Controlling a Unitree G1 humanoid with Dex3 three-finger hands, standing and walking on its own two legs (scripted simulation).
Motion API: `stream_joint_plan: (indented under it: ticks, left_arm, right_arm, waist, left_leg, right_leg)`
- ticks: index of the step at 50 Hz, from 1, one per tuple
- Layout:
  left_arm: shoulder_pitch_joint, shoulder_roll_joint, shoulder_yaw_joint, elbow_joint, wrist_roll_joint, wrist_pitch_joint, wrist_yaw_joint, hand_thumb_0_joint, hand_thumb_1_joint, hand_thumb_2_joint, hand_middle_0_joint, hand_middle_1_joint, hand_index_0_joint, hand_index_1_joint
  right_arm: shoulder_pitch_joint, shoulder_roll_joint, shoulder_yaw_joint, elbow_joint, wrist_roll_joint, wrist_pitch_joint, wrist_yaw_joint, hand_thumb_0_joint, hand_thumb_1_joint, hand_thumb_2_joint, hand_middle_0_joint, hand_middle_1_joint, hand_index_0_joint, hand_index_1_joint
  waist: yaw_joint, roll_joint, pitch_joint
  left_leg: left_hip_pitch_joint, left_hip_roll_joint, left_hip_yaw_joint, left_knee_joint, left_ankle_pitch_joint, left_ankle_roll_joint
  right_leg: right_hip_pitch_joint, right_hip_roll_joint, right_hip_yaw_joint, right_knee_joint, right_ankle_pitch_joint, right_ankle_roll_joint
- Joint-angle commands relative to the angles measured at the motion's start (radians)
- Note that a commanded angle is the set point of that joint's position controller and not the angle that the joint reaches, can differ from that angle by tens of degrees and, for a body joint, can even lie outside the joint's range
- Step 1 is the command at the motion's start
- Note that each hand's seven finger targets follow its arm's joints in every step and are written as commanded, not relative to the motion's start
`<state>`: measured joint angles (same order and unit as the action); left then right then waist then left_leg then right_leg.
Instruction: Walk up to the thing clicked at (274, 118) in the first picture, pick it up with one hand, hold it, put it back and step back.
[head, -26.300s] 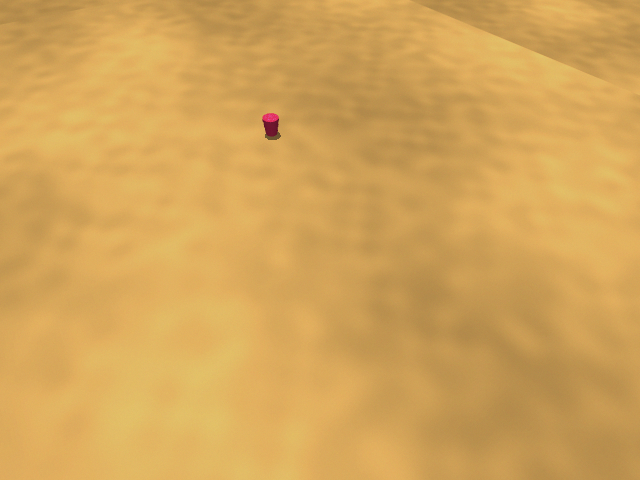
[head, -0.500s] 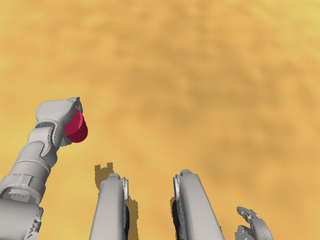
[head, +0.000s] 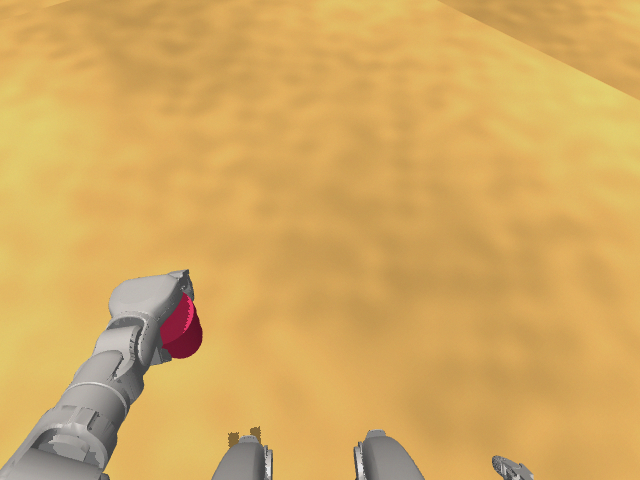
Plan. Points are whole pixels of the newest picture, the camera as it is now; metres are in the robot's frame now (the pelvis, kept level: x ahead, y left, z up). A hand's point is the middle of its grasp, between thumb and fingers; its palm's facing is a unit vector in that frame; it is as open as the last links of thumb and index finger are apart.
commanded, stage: lift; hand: left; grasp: from above
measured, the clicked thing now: (174, 329) +0.36 +0.21 -0.12
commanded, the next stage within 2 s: hold in 0.30 s
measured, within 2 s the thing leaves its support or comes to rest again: neither
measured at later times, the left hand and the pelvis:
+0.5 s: hand (141, 304) +0.35 +0.22 -0.01, palm faces -0.44 -0.08 -0.90, open 10.9 cm; pelvis +0.03 +0.00 +0.06, yaw +0 degrees
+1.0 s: hand (129, 300) +0.34 +0.22 +0.03, palm faces -0.44 -0.06 -0.89, open 10.9 cm; pelvis +0.03 +0.00 +0.07, yaw -1 degrees
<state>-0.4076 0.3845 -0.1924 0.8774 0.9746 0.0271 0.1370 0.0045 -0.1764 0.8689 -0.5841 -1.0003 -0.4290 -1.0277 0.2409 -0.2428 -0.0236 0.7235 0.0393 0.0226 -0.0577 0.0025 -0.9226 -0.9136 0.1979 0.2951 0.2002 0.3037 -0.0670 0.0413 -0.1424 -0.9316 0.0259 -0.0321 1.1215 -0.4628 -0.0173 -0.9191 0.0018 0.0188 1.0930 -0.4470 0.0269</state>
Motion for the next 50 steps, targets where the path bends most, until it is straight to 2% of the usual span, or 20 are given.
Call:
stream_joint_plan:
  ticks: [1, 3, 5, 7, 8, 11, 13, 16, 18, 19, 23, 24, 29, 30, 33, 36, 44, 46, 49, 50]
  left_arm:
    - [-0.296, 0.200, 0.070, -0.158, 0.015, 0.000, 0.053, 0.000, 0.357, 1.071, -0.745, -1.110, -0.767, -1.089]
    - [-0.263, 0.194, 0.072, -0.140, 0.017, 0.002, 0.055, 0.000, 0.375, 1.085, -0.760, -1.107, -0.780, -1.087]
    - [-0.298, 0.184, 0.062, -0.162, 0.014, 0.001, 0.054, 0.000, 0.385, 1.114, -0.771, -1.116, -0.788, -1.100]
    - [-0.258, 0.200, 0.078, -0.157, 0.015, 0.004, 0.055, 0.000, 0.391, 1.117, -0.774, -1.124, -0.792, -1.106]
    - [-0.276, 0.173, 0.058, -0.180, 0.016, 0.003, 0.054, 0.000, 0.403, 1.109, -0.770, -1.135, -0.796, -1.110]
    - [-0.276, 0.193, 0.074, -0.193, 0.009, 0.003, 0.056, 0.000, 0.414, 1.128, -0.787, -1.124, -0.807, -1.104]
    - [-0.253, 0.169, 0.056, -0.187, 0.011, 0.004, 0.053, 0.000, 0.424, 1.129, -0.792, -1.128, -0.813, -1.108]
    - [-0.261, 0.186, 0.065, -0.210, 0.007, 0.004, 0.047, 0.000, 0.442, 1.135, -0.800, -1.141, -0.827, -1.114]
    - [-0.249, 0.149, 0.037, -0.216, 0.008, 0.007, 0.037, 0.000, 0.449, 1.173, -0.811, -1.156, -0.834, -1.133]
    - [-0.248, 0.172, 0.054, -0.224, 0.005, 0.007, 0.035, 0.000, 0.444, 1.151, -0.793, -1.168, -0.828, -1.134]
    - [-0.246, 0.168, 0.039, -0.233, 0.012, 0.005, 0.014, 0.000, 0.372, 1.053, -0.712, -1.114, -0.756, -1.071]
    - [-0.229, 0.186, 0.052, -0.226, 0.018, 0.006, 0.008, 0.000, 0.366, 1.070, -0.719, -1.111, -0.756, -1.074]
    - [-0.220, 0.175, 0.042, -0.264, 0.014, -0.002, -0.025, 0.000, 0.383, 1.076, -0.742, -1.098, -0.776, -1.065]
    - [-0.243, 0.198, 0.054, -0.295, 0.015, -0.004, -0.028, 0.000, 0.394, 1.095, -0.744, -1.114, -0.779, -1.079]
    - [-0.199, 0.184, 0.047, -0.281, 0.016, -0.002, -0.038, 0.000, 0.381, 1.097, -0.748, -1.099, -0.776, -1.072]
    - [-0.213, 0.188, 0.048, -0.316, 0.020, -0.003, -0.053, 0.000, 0.374, 1.092, -0.740, -1.104, -0.769, -1.075]
    - [-0.180, 0.184, 0.043, -0.357, 0.013, 0.000, -0.085, 0.000, 0.387, 1.062, -0.753, -1.092, -0.784, -1.061]
    - [-0.188, 0.209, 0.058, -0.388, 0.006, -0.001, -0.089, 0.000, 0.402, 1.060, -0.751, -1.102, -0.790, -1.063]
    - [-0.167, 0.203, 0.054, -0.390, 0.008, -0.002, -0.102, 0.000, 0.407, 1.072, -0.759, -1.115, -0.797, -1.078]
    - [-0.179, 0.208, 0.054, -0.409, 0.008, -0.003, -0.105, 0.000, 0.418, 1.075, -0.769, -1.112, -0.806, -1.076]
  right_arm:
    - [0.038, -0.132, -0.057, -0.081, 0.000, -0.029, -0.010, 0.000, -0.915, -0.909, 0.200, 0.300, 0.199, 0.300]
    - [0.031, -0.134, -0.059, -0.088, -0.001, -0.026, -0.007, 0.000, -0.914, -0.908, 0.200, 0.300, 0.199, 0.300]
    - [0.035, -0.134, -0.061, -0.089, 0.000, -0.023, -0.005, 0.000, -0.913, -0.908, 0.200, 0.300, 0.199, 0.300]
    - [0.026, -0.138, -0.065, -0.091, -0.001, -0.020, -0.004, 0.000, -0.913, -0.907, 0.200, 0.300, 0.199, 0.300]
    - [0.032, -0.134, -0.064, -0.090, 0.001, -0.019, -0.003, 0.000, -0.913, -0.906, 0.200, 0.300, 0.200, 0.300]
    - [0.023, -0.133, -0.065, -0.091, 0.002, -0.019, -0.003, 0.000, -0.912, -0.906, 0.200, 0.300, 0.200, 0.300]
    - [0.015, -0.134, -0.067, -0.094, 0.003, -0.018, -0.002, 0.000, -0.913, -0.906, 0.200, 0.300, 0.200, 0.300]
    - [0.010, -0.138, -0.069, -0.096, 0.005, -0.017, -0.001, 0.000, -0.913, -0.905, 0.200, 0.300, 0.200, 0.300]
    - [0.009, -0.136, -0.072, -0.093, 0.009, -0.015, 0.000, 0.000, -0.912, -0.905, 0.200, 0.300, 0.200, 0.300]
    - [0.009, -0.139, -0.073, -0.091, 0.008, -0.016, 0.000, 0.000, -0.914, -0.906, 0.200, 0.300, 0.200, 0.300]
    - [-0.001, -0.141, -0.072, -0.097, 0.012, -0.011, 0.001, 0.000, -0.909, -0.902, 0.200, 0.300, 0.200, 0.300]
    - [-0.008, -0.142, -0.073, -0.101, 0.013, -0.009, 0.000, 0.000, -0.910, -0.903, 0.200, 0.300, 0.200, 0.300]
    - [-0.015, -0.145, -0.072, -0.115, 0.016, -0.005, 0.003, 0.000, -0.911, -0.903, 0.200, 0.300, 0.200, 0.300]
    - [-0.027, -0.144, -0.072, -0.116, 0.015, -0.004, 0.003, 0.000, -0.910, -0.902, 0.200, 0.300, 0.200, 0.300]
    - [-0.033, -0.144, -0.069, -0.128, 0.016, -0.002, 0.006, 0.000, -0.912, -0.904, 0.200, 0.300, 0.200, 0.300]
    - [-0.040, -0.139, -0.069, -0.133, 0.019, 0.001, 0.006, 0.000, -0.912, -0.904, 0.200, 0.300, 0.200, 0.300]
    - [-0.077, -0.136, -0.058, -0.155, 0.021, 0.001, 0.003, 0.000, -0.914, -0.906, 0.200, 0.300, 0.199, 0.300]
    - [-0.088, -0.138, -0.057, -0.159, 0.020, 0.000, 0.001, 0.000, -0.913, -0.905, 0.200, 0.300, 0.200, 0.300]
    - [-0.099, -0.137, -0.054, -0.165, 0.022, -0.002, -0.001, 0.000, -0.915, -0.907, 0.200, 0.300, 0.200, 0.300]
    - [-0.104, -0.137, -0.054, -0.166, 0.022, -0.003, -0.001, 0.000, -0.914, -0.906, 0.200, 0.300, 0.200, 0.300]
  waist:
    - [0.000, -0.002, -0.293]
    - [0.012, -0.024, -0.277]
    - [-0.002, -0.012, -0.275]
    - [0.012, -0.017, -0.272]
    - [0.005, -0.012, -0.274]
    - [0.015, -0.004, -0.250]
    - [0.013, -0.020, -0.229]
    - [0.018, -0.021, -0.235]
    - [0.013, -0.012, -0.245]
    - [0.022, -0.008, -0.249]
    - [0.027, -0.014, -0.221]
    - [0.031, -0.013, -0.222]
    - [0.031, -0.030, -0.211]
    - [0.044, -0.005, -0.222]
    - [0.044, -0.018, -0.182]
    - [0.047, -0.015, -0.208]
    - [0.057, -0.029, -0.153]
    - [0.064, -0.021, -0.149]
    - [0.057, -0.040, -0.145]
    - [0.067, -0.026, -0.146]
  left_leg:
    - [0.275, -0.037, 0.028, -0.228, 0.176, 0.030]
    - [0.305, -0.040, 0.033, -0.259, 0.194, 0.031]
    - [0.336, -0.041, 0.034, -0.282, 0.209, 0.031]
    - [0.375, -0.040, 0.033, -0.310, 0.231, 0.028]
    - [0.389, -0.040, 0.031, -0.319, 0.241, 0.028]
    - [0.419, -0.042, 0.031, -0.362, 0.236, 0.025]
    - [0.437, -0.042, 0.032, -0.383, 0.245, 0.026]
    - [0.475, -0.043, 0.035, -0.409, 0.271, 0.024]
    - [0.516, -0.040, 0.036, -0.422, 0.318, 0.021]
    - [0.528, -0.037, 0.031, -0.429, 0.339, 0.017]
    - [0.547, -0.038, 0.038, -0.455, 0.370, 0.019]
    - [0.558, -0.040, 0.041, -0.460, 0.378, 0.019]
    - [0.598, -0.037, 0.039, -0.488, 0.407, 0.017]
    - [0.609, -0.037, 0.040, -0.495, 0.416, 0.015]
    - [0.605, -0.035, 0.039, -0.509, 0.419, 0.014]
    - [0.629, -0.038, 0.045, -0.515, 0.446, 0.017]
    - [0.636, -0.044, 0.052, -0.549, 0.382, 0.022]
    - [0.639, -0.042, 0.052, -0.561, 0.369, 0.021]
    - [0.652, -0.042, 0.054, -0.570, 0.358, 0.026]
    - [0.657, -0.040, 0.053, -0.579, 0.358, 0.023]
  right_leg:
    - [0.261, 0.029, -0.010, -0.253, 0.176, -0.036]
    - [0.299, 0.027, -0.012, -0.283, 0.193, -0.034]
    - [0.324, 0.026, -0.007, -0.309, 0.213, -0.032]
    - [0.351, 0.025, -0.010, -0.331, 0.227, -0.031]
    - [0.358, 0.025, -0.006, -0.337, 0.240, -0.032]
    - [0.396, 0.025, -0.003, -0.379, 0.231, -0.029]
    - [0.406, 0.025, -0.002, -0.399, 0.239, -0.029]
    - [0.448, 0.026, -0.003, -0.421, 0.261, -0.028]
    - [0.458, 0.029, -0.005, -0.424, 0.303, -0.031]
    - [0.467, 0.032, -0.012, -0.425, 0.312, -0.032]
    - [0.501, 0.032, -0.012, -0.447, 0.343, -0.033]
    - [0.507, 0.033, -0.011, -0.455, 0.349, -0.032]
    - [0.538, 0.036, -0.015, -0.471, 0.366, -0.034]
    - [0.543, 0.036, -0.015, -0.474, 0.371, -0.034]
    - [0.549, 0.036, -0.017, -0.484, 0.369, -0.035]
    - [0.573, 0.035, -0.011, -0.487, 0.401, -0.034]
    - [0.585, 0.029, -0.001, -0.536, 0.346, -0.030]
    - [0.591, 0.031, -0.003, -0.545, 0.328, -0.031]
    - [0.587, 0.030, -0.001, -0.557, 0.319, -0.028]
    - [0.598, 0.031, -0.005, -0.557, 0.315, -0.031]
